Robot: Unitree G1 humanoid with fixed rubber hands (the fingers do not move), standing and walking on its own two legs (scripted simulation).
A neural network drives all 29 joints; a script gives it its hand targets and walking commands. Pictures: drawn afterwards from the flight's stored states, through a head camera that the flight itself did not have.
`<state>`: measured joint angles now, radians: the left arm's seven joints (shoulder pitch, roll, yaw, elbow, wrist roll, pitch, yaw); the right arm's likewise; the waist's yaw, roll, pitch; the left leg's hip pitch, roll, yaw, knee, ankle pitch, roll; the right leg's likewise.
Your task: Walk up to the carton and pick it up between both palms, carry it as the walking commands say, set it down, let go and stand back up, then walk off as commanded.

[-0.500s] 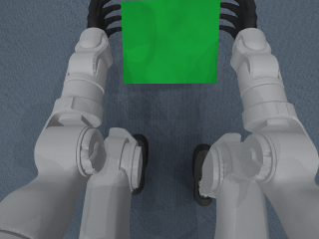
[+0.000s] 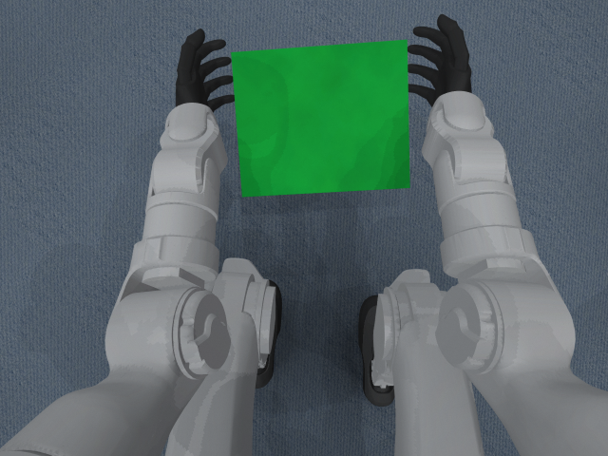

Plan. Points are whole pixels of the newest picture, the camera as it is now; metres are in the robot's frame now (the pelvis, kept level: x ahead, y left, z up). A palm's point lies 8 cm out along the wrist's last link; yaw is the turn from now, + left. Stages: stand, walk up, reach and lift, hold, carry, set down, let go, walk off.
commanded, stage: reach and lift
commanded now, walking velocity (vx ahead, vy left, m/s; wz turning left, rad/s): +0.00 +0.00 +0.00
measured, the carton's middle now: (321, 129) +0.50 +0.02 -0.18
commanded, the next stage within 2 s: none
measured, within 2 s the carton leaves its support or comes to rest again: neither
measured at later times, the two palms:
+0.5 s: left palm (173, 97) +0.48 +0.16 -0.02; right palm (474, 85) +0.50 -0.12 -0.02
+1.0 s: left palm (132, 77) +0.46 +0.16 +0.06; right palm (528, 60) +0.49 -0.12 +0.06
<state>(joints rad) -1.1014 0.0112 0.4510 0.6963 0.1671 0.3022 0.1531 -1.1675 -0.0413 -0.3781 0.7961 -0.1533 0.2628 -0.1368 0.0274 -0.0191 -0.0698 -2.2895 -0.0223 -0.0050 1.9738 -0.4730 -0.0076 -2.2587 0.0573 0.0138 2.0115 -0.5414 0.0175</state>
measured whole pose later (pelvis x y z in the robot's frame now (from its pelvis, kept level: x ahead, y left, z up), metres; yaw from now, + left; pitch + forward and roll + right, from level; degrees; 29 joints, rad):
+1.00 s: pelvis +0.01 +0.00 +0.11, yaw +0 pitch +41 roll -1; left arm -0.90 -0.11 0.50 0.61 0.27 0.35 0.13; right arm -0.95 0.07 -0.45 0.71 -0.25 0.32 -0.12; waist 0.04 -0.01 -0.21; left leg -1.90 -0.03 -0.03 1.64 -0.46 -0.01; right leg -1.87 0.06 0.01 1.67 -0.51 0.01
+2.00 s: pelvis +0.05 -0.01 +0.24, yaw +0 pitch +29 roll +0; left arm -0.62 -0.18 0.46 0.57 0.30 0.32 0.10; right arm -0.66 0.16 -0.43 0.62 -0.29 0.30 -0.11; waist 0.04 -0.03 -0.20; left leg -1.29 -0.02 -0.03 1.18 -0.39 -0.01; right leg -1.27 0.05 0.04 1.21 -0.44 -0.01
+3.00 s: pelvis +0.08 +0.00 +0.35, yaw +0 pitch +6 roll +0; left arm -0.41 -0.20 0.38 0.45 0.32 0.47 0.06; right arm -0.42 0.20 -0.34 0.48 -0.33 0.46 -0.04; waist 0.03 -0.01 -0.06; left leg -0.45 -0.02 -0.03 0.54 -0.20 0.00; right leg -0.43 0.04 0.06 0.56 -0.24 -0.01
